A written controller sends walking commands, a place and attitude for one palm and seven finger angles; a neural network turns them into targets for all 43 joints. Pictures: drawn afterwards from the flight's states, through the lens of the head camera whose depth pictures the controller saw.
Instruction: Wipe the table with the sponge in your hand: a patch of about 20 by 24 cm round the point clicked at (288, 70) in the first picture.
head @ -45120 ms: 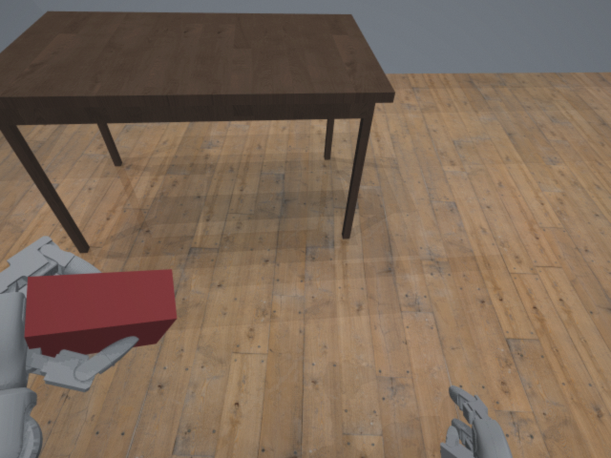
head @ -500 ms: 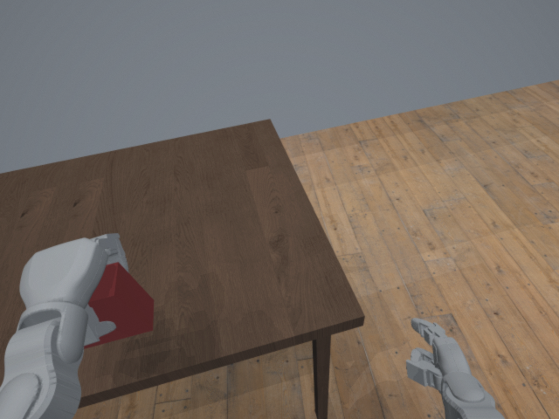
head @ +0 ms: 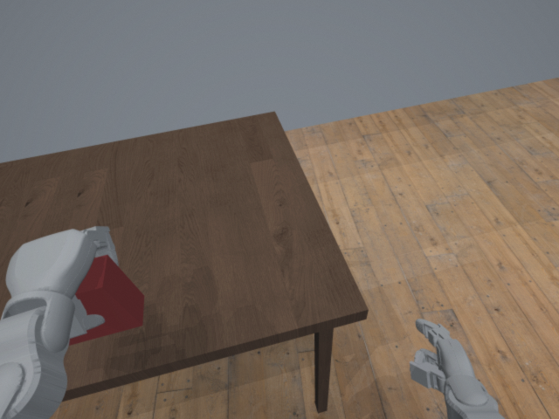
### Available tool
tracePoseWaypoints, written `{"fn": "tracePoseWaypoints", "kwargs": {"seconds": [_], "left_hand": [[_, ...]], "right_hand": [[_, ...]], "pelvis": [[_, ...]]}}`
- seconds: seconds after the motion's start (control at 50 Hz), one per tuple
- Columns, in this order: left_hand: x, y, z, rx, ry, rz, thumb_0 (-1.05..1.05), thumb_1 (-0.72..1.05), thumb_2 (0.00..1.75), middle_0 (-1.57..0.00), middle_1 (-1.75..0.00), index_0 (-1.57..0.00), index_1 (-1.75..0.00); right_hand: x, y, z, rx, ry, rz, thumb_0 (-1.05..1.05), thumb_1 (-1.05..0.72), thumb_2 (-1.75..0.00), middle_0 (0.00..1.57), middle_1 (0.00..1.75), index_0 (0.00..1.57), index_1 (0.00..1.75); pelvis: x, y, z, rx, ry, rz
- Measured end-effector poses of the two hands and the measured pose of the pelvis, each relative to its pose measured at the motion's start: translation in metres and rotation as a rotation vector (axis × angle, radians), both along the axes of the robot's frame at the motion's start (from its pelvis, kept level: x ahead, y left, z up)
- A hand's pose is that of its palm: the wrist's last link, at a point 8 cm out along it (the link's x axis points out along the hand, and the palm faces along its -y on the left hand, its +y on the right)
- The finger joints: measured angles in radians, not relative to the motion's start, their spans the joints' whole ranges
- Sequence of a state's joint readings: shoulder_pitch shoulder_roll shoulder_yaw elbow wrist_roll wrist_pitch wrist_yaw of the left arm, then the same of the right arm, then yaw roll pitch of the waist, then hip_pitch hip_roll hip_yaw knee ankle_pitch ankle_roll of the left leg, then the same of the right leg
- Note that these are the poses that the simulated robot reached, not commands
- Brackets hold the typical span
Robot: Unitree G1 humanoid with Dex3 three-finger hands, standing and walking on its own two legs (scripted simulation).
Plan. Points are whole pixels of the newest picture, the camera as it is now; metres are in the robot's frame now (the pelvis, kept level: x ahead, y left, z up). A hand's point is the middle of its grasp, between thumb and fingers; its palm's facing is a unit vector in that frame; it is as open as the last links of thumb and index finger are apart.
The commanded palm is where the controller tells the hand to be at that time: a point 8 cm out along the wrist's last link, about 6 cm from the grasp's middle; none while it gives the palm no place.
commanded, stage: bring the sponge back beside the body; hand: left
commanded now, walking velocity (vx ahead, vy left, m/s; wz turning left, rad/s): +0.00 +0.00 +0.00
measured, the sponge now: (93, 308) +0.21 +0.31 +0.07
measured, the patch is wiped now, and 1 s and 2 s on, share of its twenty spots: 1.00 1.00 1.00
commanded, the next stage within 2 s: step back with the hand held close in 1.48 s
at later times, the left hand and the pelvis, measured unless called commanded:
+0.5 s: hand (85, 302) +0.20 +0.29 +0.11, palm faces +0.03 -0.14 -0.99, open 9.3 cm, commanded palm +0.17 +0.29 +0.19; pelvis +0.00 +0.01 +0.00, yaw +0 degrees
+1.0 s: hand (77, 314) +0.18 +0.29 +0.11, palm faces +0.05 -0.10 -0.99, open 9.3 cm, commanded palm +0.15 +0.29 +0.18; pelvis +0.00 +0.01 +0.00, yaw +0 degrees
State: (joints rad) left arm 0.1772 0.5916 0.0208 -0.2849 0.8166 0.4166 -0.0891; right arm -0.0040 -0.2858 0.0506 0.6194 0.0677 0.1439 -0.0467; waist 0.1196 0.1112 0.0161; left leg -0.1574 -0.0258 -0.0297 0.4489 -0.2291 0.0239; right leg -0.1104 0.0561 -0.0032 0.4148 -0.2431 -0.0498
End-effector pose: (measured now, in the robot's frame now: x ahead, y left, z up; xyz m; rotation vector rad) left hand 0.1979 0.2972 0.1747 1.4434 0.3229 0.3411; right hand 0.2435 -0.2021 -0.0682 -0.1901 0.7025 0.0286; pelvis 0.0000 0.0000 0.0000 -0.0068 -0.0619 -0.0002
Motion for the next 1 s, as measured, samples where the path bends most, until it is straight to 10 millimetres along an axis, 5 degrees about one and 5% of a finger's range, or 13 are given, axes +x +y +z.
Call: {"fn": "tracePoseWaypoints", "kwargs": {"seconds": [0.16,0.36,0.5,0.62,1.0], "left_hand": [[-0.005,-0.018,0.000,-0.002,-0.031,-0.112,-0.01,-0.46,1.06,-0.81,-1.42,-0.84,-1.42],[-0.014,0.003,0.006,-0.003,-0.068,0.000,-0.01,-0.46,1.06,-0.81,-1.42,-0.84,-1.42],[-0.019,-0.009,-0.010,-0.040,-0.007,-0.046,-0.01,-0.46,1.06,-0.81,-1.42,-0.84,-1.42],[-0.020,-0.010,0.000,0.012,-0.053,-0.081,-0.01,-0.47,1.06,-0.81,-1.41,-0.84,-1.42],[-0.039,-0.011,-0.007,-0.006,-0.023,-0.078,-0.01,-0.47,1.06,-0.81,-1.41,-0.84,-1.42]], "right_hand": [[-0.002,0.009,0.001,0.000,-0.010,0.004,0.01,-0.90,-0.90,0.20,0.29,0.20,0.30],[0.001,0.020,0.003,0.033,-0.006,0.021,0.01,-0.90,-0.90,0.20,0.29,0.20,0.30],[0.007,0.025,0.008,0.013,-0.030,0.035,0.01,-0.90,-0.90,0.20,0.29,0.20,0.30],[0.007,0.027,0.010,0.013,-0.032,0.044,0.01,-0.90,-0.90,0.20,0.29,0.20,0.30],[-0.003,0.013,0.007,-0.006,-0.020,0.021,0.01,-0.90,-0.90,0.20,0.29,0.20,0.30]], "pelvis": [[0.000,0.007,0.000,-0.004,-0.008,-0.004],[-0.001,0.012,0.001,-0.003,-0.004,-0.009],[-0.002,0.015,0.001,-0.004,-0.009,-0.002],[-0.002,0.013,0.001,-0.005,-0.017,-0.008],[-0.004,0.009,0.000,-0.008,-0.023,-0.007]]}}
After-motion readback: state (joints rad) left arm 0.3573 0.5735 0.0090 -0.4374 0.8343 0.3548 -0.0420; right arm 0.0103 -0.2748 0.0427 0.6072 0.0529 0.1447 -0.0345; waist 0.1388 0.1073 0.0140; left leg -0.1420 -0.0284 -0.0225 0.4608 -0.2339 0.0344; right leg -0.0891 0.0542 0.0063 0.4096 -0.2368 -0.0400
